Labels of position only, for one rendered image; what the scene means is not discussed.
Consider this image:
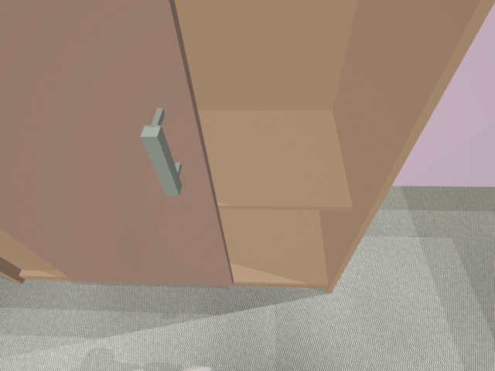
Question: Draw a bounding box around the wardrobe door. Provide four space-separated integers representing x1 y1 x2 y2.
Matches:
0 0 234 286
0 229 58 271

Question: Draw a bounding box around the handle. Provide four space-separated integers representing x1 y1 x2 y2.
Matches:
141 108 182 196

